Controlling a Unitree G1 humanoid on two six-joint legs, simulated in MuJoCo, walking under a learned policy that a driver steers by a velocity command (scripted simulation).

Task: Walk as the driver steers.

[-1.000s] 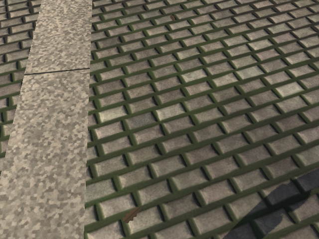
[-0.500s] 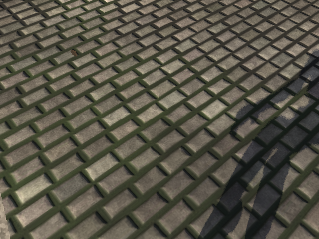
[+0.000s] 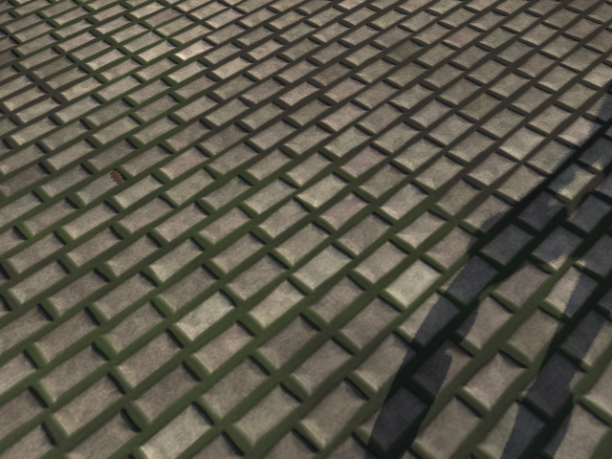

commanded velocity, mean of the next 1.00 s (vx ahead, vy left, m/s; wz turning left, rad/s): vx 0.40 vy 0.00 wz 0.51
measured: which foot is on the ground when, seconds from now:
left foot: up 0.00-0.26, down 0.28-0.80, up 0.82-1.00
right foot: down 0.00-0.30, up 0.32-0.76, down 0.78-1.00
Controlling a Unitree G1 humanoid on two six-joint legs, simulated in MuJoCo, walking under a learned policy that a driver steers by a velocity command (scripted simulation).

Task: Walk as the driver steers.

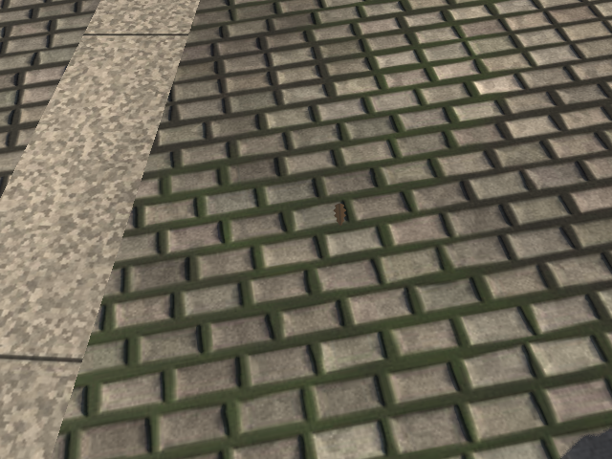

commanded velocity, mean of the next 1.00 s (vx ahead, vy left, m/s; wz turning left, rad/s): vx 0.10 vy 0.00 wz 0.56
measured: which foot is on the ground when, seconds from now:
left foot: up 0.00-0.22, down 0.24-0.72, up 0.74-1.00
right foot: down 0.00-0.24, up 0.26-0.70, down 0.72-1.00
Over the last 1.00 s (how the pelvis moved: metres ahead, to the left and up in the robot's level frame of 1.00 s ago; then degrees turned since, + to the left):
0.47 0.08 -0.01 35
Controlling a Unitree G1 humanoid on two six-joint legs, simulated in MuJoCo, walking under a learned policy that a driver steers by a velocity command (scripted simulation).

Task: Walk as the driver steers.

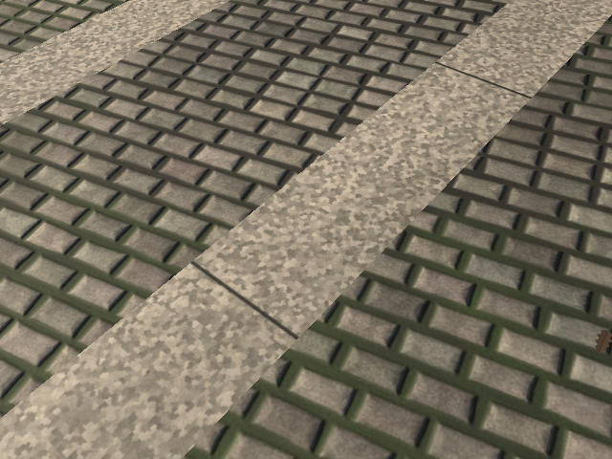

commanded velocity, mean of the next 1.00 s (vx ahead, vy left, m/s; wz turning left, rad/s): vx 0.47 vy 0.00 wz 0.07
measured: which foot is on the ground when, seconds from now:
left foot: up 0.00-0.14, down 0.16-0.66, up 0.68-1.00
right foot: down 0.00-0.18, up 0.20-0.64, down 0.66-1.00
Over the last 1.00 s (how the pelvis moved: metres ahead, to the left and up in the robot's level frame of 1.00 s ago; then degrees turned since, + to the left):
0.05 0.03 0.01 33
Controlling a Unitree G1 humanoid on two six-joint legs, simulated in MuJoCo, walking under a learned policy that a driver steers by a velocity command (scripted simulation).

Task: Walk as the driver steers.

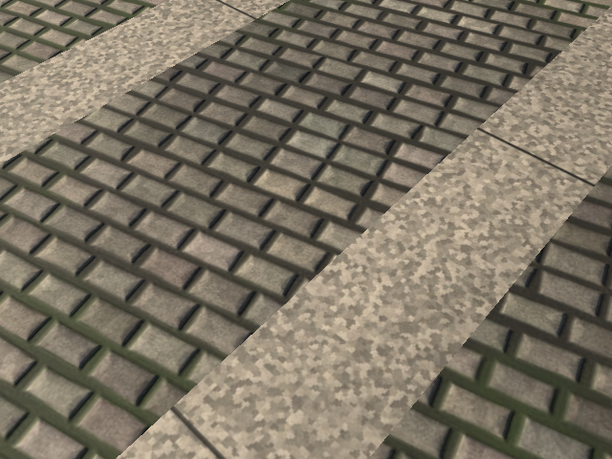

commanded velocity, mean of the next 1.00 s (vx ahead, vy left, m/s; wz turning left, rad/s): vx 0.50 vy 0.00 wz -0.26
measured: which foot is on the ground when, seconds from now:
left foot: up 0.00-0.18, down 0.20-0.78, up 0.80-1.00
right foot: down 0.00-0.20, up 0.22-0.74, down 0.76-1.00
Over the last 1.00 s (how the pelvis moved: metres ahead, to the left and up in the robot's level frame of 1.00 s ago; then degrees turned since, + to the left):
0.50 0.03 0.00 2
